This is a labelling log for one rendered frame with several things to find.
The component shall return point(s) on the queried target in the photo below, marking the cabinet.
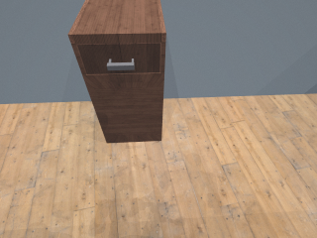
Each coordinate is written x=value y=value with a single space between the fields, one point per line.
x=129 y=106

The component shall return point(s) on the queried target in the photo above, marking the drawer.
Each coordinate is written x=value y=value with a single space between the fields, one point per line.
x=96 y=56

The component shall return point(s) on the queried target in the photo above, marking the handle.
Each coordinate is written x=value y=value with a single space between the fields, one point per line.
x=120 y=65

